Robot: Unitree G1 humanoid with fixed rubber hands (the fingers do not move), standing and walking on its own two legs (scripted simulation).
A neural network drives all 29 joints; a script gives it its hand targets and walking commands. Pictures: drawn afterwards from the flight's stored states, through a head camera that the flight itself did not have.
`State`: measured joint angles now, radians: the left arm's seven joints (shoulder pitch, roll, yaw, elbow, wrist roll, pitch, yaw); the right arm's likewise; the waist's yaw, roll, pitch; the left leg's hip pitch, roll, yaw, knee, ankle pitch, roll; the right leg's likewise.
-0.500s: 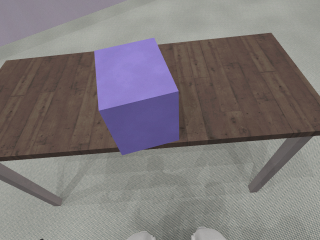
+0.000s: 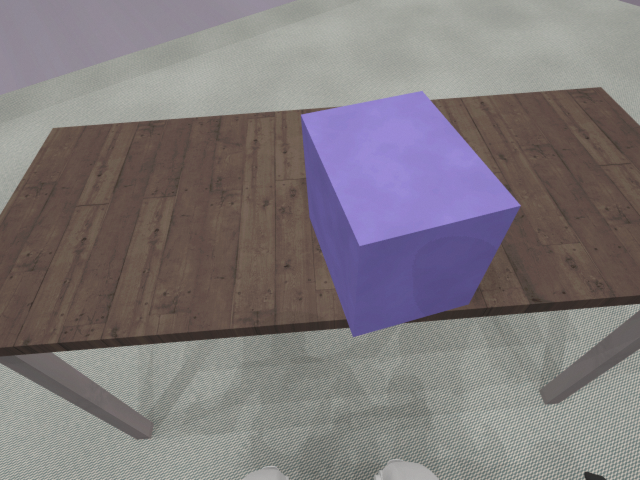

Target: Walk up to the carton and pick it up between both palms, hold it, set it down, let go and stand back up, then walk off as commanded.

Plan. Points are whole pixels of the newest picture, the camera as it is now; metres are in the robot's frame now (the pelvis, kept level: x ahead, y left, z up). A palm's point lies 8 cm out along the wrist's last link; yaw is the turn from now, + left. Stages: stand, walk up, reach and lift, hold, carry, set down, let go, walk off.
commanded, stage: walk up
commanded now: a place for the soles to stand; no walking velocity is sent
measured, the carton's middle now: (387, 213) +0.45 -0.09 +0.06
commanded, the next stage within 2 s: none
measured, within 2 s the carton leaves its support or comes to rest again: neither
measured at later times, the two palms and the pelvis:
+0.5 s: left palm out of the picture +0.12 +0.35 -0.08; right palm (580, 468) +0.15 -0.28 -0.06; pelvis +0.02 +0.03 +0.03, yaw -2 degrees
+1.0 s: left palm out of the picture +0.14 +0.32 -0.06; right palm out of the picture +0.05 -0.37 -0.04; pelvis +0.01 -0.01 +0.03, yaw -4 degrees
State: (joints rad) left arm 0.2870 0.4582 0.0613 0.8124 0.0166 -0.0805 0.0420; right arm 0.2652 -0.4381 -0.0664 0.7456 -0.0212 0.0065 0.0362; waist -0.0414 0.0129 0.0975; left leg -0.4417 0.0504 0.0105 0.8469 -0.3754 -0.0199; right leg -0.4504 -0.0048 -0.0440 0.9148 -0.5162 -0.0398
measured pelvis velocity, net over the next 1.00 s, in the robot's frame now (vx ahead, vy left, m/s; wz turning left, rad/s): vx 0.01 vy -0.01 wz -0.07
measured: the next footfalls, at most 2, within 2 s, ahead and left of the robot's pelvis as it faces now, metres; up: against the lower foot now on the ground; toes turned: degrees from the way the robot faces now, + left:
right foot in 0.02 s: +0.08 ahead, -0.10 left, +0.00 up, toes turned -1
right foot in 1.12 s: +0.04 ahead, -0.21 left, +0.00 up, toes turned -5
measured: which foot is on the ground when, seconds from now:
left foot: down 0.00-1.00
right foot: up 0.00-0.00, down 0.02-0.86, up 0.88-1.00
